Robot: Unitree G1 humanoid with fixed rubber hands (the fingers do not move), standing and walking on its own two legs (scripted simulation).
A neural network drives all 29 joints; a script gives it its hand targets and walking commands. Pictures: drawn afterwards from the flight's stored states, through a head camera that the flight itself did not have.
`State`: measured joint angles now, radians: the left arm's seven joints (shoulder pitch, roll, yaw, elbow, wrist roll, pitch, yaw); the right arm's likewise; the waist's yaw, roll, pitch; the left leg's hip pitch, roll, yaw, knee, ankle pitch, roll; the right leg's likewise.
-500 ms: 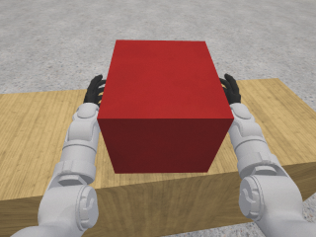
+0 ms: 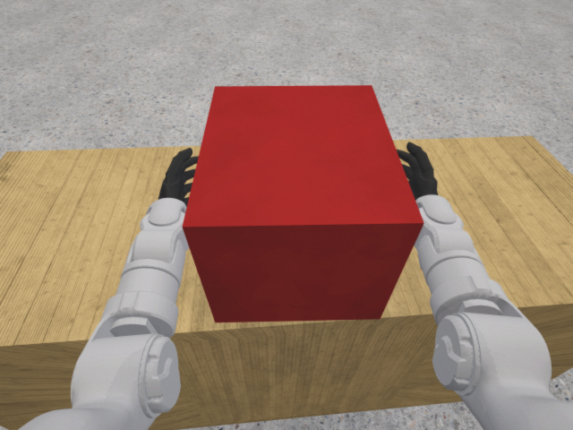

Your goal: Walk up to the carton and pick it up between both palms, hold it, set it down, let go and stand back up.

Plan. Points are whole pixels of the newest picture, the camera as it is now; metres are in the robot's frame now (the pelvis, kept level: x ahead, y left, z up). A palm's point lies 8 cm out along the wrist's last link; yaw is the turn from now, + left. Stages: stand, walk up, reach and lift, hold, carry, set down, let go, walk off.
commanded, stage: set down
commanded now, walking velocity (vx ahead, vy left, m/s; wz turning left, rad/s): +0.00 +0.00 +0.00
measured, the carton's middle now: (295, 200) +0.45 +0.06 +0.08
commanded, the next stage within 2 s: none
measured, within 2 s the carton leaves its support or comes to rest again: rests again in 1.54 s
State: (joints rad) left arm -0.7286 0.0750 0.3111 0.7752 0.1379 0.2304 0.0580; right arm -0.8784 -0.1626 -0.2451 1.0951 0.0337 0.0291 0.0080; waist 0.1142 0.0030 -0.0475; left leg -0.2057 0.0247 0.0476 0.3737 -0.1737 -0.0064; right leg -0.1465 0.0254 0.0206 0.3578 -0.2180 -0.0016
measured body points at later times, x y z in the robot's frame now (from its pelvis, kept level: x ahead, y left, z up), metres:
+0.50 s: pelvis +0.01 +0.00 +0.00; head +0.03 -0.01 +0.45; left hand +0.40 +0.23 +0.09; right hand +0.46 -0.13 +0.10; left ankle +0.01 +0.12 -0.75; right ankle -0.02 -0.11 -0.75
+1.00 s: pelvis +0.02 -0.01 +0.00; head +0.07 -0.01 +0.45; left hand +0.41 +0.23 +0.06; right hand +0.49 -0.12 +0.07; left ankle +0.01 +0.12 -0.75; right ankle -0.02 -0.11 -0.75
